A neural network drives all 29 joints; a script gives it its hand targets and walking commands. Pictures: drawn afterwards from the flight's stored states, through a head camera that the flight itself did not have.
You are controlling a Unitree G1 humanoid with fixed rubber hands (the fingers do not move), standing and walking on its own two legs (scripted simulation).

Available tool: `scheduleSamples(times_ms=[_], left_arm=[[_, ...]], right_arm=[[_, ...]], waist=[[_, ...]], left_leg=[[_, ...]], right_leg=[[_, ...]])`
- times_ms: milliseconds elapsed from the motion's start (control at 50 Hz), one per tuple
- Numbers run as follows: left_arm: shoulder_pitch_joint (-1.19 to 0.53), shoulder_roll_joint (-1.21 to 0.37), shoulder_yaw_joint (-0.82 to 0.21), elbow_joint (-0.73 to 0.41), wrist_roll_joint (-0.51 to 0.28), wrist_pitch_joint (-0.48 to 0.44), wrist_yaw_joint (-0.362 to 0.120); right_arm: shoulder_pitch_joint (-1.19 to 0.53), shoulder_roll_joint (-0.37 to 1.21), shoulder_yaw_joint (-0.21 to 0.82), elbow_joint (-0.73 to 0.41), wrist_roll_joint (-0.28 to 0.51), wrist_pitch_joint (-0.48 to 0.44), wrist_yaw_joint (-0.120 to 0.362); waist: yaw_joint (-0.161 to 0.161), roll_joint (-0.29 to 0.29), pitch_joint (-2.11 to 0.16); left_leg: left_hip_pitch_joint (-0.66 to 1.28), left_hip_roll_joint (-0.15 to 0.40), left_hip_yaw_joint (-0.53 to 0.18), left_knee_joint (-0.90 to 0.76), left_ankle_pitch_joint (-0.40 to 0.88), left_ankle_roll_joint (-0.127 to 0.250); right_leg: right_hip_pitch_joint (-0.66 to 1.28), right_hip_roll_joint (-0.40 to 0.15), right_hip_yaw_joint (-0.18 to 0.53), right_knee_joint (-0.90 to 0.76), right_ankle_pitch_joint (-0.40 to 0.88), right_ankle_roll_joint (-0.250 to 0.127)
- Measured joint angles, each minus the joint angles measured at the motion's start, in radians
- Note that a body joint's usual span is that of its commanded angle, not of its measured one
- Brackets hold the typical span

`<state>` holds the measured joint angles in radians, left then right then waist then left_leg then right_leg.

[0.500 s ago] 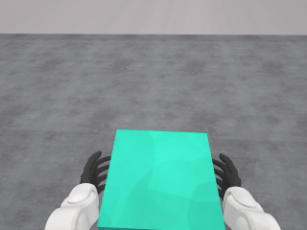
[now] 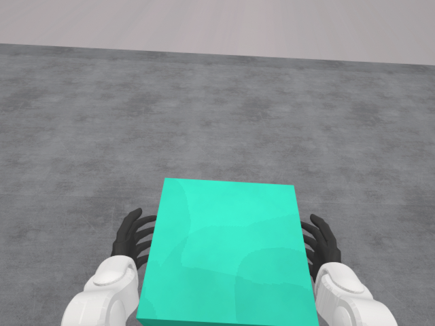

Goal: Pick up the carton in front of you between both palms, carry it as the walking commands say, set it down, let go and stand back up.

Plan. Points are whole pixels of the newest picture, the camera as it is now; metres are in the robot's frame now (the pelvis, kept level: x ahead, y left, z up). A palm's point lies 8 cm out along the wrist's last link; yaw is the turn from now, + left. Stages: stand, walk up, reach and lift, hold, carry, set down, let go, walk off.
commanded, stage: carry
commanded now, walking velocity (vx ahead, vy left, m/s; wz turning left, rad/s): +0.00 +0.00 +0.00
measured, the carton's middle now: (223, 269) +0.24 +0.00 +0.00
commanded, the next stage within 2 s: hold in 1.60 s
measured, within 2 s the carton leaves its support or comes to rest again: neither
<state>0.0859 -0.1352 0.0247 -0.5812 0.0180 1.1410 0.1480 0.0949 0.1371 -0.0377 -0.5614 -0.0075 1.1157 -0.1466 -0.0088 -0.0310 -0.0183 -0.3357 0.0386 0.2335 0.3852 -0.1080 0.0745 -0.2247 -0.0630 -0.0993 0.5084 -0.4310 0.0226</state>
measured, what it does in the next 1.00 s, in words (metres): steps on the spot: right foot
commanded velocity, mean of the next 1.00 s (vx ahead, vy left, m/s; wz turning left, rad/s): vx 0.00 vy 0.00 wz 0.00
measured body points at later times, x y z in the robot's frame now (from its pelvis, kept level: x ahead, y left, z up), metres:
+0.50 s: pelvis +0.06 -0.03 -0.01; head +0.05 -0.03 +0.44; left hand +0.32 +0.12 +0.04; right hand +0.32 -0.18 +0.04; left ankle +0.06 +0.08 -0.74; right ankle -0.02 -0.13 -0.74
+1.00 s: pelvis +0.03 -0.03 -0.01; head +0.04 -0.03 +0.44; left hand +0.33 +0.12 +0.02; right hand +0.33 -0.18 +0.02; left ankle +0.06 +0.08 -0.74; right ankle -0.02 -0.13 -0.74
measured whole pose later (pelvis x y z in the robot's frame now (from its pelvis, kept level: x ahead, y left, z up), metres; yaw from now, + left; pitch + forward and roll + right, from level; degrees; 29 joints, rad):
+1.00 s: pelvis +0.03 -0.03 -0.01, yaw +0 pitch +2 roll +0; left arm -0.16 -0.13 0.13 0.09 0.19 0.69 0.04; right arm -0.17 0.13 -0.15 0.10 -0.20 0.69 -0.04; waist 0.00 -0.01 -0.04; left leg -0.32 0.08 0.21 0.51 -0.22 0.01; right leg -0.18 -0.03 -0.12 0.50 -0.35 -0.01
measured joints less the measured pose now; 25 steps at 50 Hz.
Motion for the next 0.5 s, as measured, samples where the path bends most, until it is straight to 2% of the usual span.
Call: scheduleSamples(times_ms=[40,60,200,300,500], left_arm=[[0.000,0.000,-0.005,0.002,0.001,-0.006,0.000],[0.003,0.000,-0.007,0.006,0.001,-0.008,-0.001],[-0.002,0.001,-0.002,0.035,0.018,-0.003,-0.006],[-0.028,0.003,0.011,0.146,0.044,-0.025,-0.028],[-0.089,0.008,0.026,0.332,0.091,-0.152,-0.054]], right_arm=[[0.008,0.000,-0.001,-0.004,-0.003,-0.008,0.008],[0.012,0.001,-0.002,-0.003,-0.005,-0.009,0.010],[-0.016,-0.002,0.001,0.031,-0.030,0.012,0.022],[-0.047,-0.007,-0.004,0.137,-0.067,0.001,0.035],[-0.105,-0.011,-0.027,0.319,-0.118,-0.126,0.072]], waist=[[-0.002,-0.010,-0.003],[0.000,-0.015,-0.015],[0.005,0.016,-0.110],[0.008,0.029,-0.128],[0.011,0.017,-0.064]], left_leg=[[0.021,-0.010,-0.003,0.013,-0.023,-0.007],[0.028,-0.014,-0.005,0.025,-0.038,-0.011],[0.045,-0.002,-0.010,0.080,-0.118,-0.036],[0.034,0.014,-0.019,0.130,-0.157,-0.050],[0.030,0.033,-0.026,0.150,-0.162,-0.065]], right_leg=[[0.011,-0.012,-0.003,-0.047,0.147,0.001],[0.024,-0.018,-0.005,-0.051,0.160,0.006],[0.064,-0.011,-0.009,-0.042,0.077,0.007],[0.068,-0.001,-0.014,-0.020,0.048,-0.001],[0.065,0.016,-0.018,-0.002,0.038,-0.020]])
